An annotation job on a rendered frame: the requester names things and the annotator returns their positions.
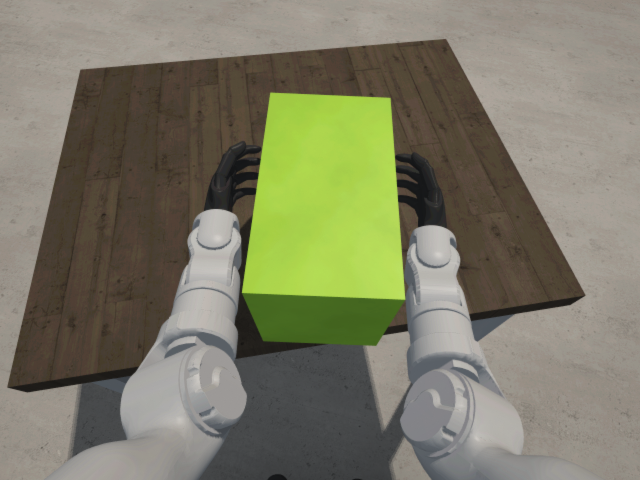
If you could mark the left robot forearm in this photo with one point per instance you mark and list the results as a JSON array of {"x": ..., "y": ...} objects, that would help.
[{"x": 206, "y": 301}]

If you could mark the left robot upper arm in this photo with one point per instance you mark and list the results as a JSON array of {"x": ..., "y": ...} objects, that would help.
[{"x": 176, "y": 414}]

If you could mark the right robot hand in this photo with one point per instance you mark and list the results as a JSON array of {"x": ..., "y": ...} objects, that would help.
[{"x": 429, "y": 204}]

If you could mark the right robot upper arm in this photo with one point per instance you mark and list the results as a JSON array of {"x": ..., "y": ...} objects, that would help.
[{"x": 460, "y": 430}]

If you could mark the table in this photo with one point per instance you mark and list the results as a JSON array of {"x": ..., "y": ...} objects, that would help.
[{"x": 143, "y": 143}]

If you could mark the right robot forearm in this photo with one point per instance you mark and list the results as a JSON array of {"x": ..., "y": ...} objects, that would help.
[{"x": 438, "y": 320}]

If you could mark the left robot hand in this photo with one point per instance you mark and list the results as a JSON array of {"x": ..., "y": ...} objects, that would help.
[{"x": 221, "y": 192}]

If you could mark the carton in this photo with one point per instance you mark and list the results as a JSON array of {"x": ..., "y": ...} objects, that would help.
[{"x": 324, "y": 262}]

